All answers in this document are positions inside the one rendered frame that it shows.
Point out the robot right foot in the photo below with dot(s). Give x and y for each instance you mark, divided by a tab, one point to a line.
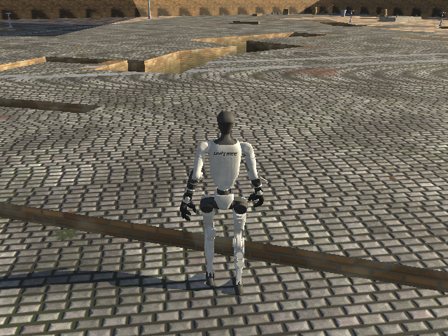
238	288

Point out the robot left forearm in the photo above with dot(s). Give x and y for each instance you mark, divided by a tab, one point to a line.
190	188

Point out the robot right forearm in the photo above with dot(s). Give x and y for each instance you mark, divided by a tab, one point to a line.
257	185

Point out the robot left hand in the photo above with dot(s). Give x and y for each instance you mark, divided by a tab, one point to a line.
184	211

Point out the robot left upper arm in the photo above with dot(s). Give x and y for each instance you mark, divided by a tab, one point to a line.
202	148

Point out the robot right upper arm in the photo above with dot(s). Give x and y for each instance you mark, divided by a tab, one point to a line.
247	149

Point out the robot right hand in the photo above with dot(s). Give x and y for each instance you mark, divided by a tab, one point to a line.
255	197

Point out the humanoid robot torso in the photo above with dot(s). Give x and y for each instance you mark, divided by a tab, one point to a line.
224	163

